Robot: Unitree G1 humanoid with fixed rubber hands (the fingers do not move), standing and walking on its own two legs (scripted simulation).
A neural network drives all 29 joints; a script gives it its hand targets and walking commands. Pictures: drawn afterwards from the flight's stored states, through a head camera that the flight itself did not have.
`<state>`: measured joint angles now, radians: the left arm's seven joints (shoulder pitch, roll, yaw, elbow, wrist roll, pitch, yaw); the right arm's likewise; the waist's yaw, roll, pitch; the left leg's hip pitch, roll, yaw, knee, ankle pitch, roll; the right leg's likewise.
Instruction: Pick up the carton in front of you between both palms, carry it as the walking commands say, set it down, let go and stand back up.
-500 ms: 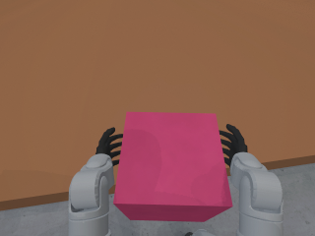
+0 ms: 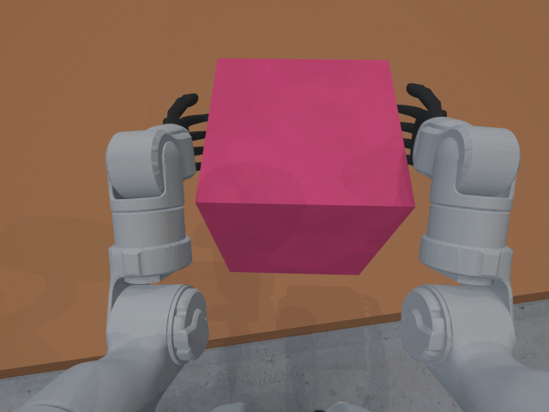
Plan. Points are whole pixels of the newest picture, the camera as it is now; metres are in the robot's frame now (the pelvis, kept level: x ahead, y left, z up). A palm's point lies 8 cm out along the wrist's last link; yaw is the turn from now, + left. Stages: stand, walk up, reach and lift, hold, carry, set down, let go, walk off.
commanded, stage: carry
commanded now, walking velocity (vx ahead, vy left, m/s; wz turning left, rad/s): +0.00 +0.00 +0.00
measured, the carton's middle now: (297, 181) +0.41 +0.00 +0.08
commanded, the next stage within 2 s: none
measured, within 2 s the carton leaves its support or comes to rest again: neither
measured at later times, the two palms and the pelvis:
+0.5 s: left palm (179, 121) +0.49 +0.18 +0.11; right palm (383, 112) +0.50 -0.12 +0.13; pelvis +0.12 +0.02 +0.01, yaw +0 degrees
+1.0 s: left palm (196, 108) +0.49 +0.15 +0.13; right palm (407, 104) +0.50 -0.15 +0.14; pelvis +0.14 +0.00 +0.00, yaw +0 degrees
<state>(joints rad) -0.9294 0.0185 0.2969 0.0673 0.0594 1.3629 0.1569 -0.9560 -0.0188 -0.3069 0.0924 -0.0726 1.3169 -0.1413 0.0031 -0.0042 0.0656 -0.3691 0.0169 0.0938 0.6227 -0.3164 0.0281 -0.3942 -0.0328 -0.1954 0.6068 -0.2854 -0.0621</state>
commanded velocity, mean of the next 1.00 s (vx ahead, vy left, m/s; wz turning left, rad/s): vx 0.00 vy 0.00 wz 0.00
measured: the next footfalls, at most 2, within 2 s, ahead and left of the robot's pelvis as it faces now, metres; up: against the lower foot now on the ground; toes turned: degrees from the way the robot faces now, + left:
left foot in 0.44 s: +0.18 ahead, +0.10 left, +0.00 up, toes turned +6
right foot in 0.68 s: +0.17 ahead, -0.10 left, +0.00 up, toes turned -5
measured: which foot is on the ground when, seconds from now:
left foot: down 0.00-0.28, up 0.30-0.42, down 0.44-1.00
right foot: down 0.00-0.44, up 0.46-0.66, down 0.68-1.00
